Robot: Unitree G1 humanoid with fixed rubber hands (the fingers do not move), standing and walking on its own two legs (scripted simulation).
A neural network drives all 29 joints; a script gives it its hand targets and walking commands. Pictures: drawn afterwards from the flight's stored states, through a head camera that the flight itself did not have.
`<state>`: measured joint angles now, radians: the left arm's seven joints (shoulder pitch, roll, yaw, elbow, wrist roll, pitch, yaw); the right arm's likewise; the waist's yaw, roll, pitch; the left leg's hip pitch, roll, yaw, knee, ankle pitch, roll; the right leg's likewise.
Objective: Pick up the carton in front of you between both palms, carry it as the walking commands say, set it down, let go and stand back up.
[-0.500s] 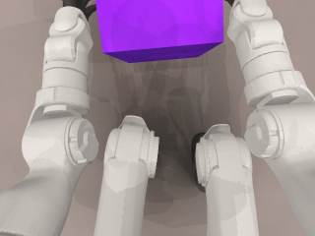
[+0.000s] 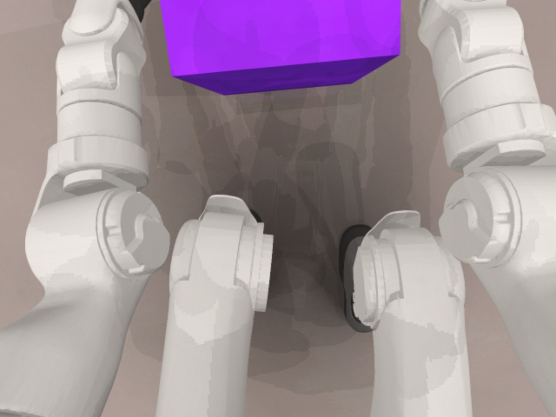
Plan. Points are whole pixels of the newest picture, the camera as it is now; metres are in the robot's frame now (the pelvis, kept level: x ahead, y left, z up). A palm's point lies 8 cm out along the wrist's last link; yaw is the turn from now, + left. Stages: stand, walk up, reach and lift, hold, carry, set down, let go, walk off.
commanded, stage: set down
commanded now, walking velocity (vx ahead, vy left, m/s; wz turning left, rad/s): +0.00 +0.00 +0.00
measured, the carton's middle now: out of the picture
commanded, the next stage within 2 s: let go in 1.50 s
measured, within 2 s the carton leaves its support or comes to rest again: neither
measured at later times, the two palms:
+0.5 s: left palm out of the picture +0.54 +0.27 -0.17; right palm out of the picture +0.59 -0.12 -0.17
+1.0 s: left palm out of the picture +0.54 +0.27 +0.00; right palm out of the picture +0.60 -0.11 -0.01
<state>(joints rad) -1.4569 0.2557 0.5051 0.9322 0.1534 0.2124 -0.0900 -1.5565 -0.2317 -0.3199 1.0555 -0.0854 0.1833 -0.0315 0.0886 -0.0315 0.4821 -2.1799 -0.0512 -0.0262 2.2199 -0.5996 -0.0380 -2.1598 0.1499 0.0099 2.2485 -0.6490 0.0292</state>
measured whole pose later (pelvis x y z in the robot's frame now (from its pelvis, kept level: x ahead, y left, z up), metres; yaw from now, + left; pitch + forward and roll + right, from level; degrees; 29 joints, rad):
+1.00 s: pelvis +0.01 +0.01 +0.10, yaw +1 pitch +45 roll -1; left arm -1.36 0.35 0.29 0.95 -0.10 0.19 0.06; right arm -1.44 -0.34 -0.19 1.00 0.07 0.21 -0.11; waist 0.08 -0.02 0.10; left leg -2.11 -0.03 -0.01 1.84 -0.50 0.01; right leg -2.07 0.07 0.01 1.86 -0.57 0.02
